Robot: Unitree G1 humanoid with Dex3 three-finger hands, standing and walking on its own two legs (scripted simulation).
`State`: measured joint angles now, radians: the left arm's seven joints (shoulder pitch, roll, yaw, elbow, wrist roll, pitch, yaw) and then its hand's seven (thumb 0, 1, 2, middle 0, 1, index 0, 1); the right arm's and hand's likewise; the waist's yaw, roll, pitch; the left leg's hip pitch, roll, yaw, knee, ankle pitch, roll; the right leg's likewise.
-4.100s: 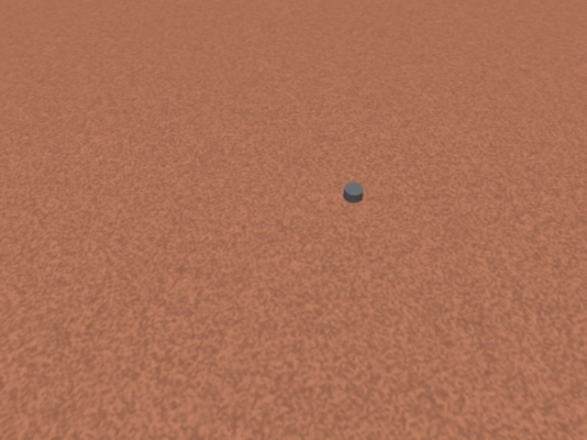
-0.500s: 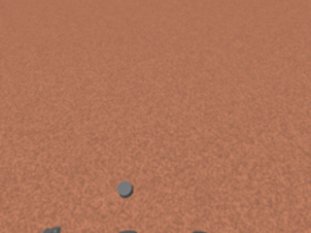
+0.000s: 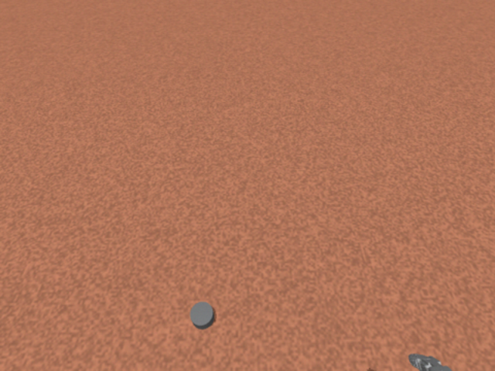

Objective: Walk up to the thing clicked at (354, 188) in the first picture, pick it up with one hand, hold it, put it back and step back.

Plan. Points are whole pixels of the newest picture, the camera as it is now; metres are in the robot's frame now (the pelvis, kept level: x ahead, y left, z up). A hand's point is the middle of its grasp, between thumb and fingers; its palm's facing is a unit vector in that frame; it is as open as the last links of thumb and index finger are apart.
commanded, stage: walk up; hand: left
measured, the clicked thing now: (202, 315) +0.42 +0.22 -0.75
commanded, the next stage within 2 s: stand in 1.00 s
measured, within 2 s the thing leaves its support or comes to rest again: neither
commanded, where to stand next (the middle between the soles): +0.03 +0.00 m, yaw +0 degrees
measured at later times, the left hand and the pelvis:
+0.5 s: hand out of the picture +0.10 +0.23 -0.15, palm faces -0.03 -0.95 -0.32, open 7.4 cm; pelvis +0.01 -0.01 +0.00, yaw -1 degrees
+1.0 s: hand out of the picture +0.10 +0.24 -0.15, palm faces -0.02 -0.94 -0.33, open 7.4 cm; pelvis +0.01 -0.01 +0.00, yaw -1 degrees
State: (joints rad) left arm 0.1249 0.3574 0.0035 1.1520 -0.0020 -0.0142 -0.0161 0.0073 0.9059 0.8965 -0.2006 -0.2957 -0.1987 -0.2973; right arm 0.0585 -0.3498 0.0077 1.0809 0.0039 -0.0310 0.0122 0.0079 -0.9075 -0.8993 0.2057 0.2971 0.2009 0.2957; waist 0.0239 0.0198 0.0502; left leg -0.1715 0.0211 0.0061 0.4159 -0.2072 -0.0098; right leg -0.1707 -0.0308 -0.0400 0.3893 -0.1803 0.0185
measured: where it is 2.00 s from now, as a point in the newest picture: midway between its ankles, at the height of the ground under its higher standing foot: outside the picture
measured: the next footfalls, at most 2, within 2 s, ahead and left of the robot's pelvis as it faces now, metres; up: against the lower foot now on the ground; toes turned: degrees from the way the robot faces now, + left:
none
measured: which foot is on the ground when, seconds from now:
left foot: down 0.00-1.00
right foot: down 0.00-1.00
